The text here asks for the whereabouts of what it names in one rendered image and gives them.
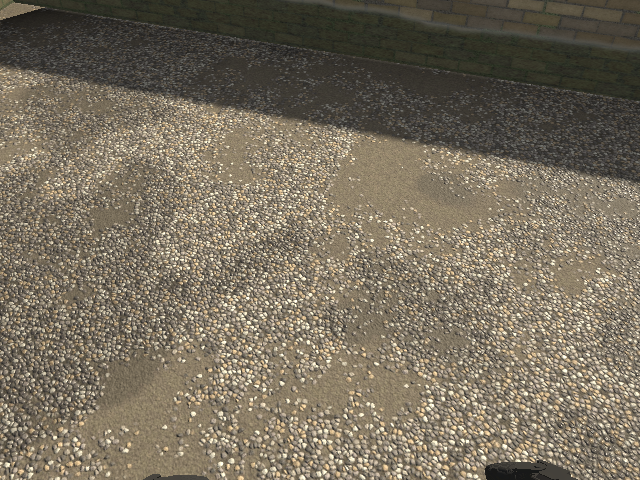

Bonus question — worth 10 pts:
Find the right robot hand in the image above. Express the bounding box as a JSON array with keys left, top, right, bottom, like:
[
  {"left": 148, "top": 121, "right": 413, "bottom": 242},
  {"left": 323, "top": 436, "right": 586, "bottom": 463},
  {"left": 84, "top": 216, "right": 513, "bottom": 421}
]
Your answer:
[{"left": 485, "top": 460, "right": 578, "bottom": 480}]

